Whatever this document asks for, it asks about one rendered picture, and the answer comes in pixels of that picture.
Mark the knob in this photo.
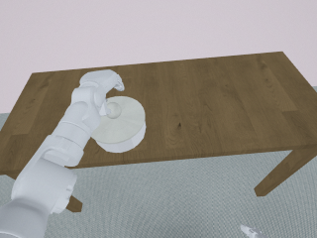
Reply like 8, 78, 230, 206
106, 102, 122, 119

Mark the right robot hand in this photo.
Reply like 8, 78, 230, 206
241, 224, 268, 238

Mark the left robot hand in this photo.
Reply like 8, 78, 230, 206
79, 69, 125, 117

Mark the table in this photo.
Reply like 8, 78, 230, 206
0, 51, 317, 213

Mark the lid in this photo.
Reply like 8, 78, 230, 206
91, 96, 146, 145

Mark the pot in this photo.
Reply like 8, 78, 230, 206
96, 120, 147, 153

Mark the left robot forearm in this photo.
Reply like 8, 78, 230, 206
11, 80, 106, 199

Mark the left robot upper arm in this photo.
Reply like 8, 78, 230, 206
0, 158, 77, 238

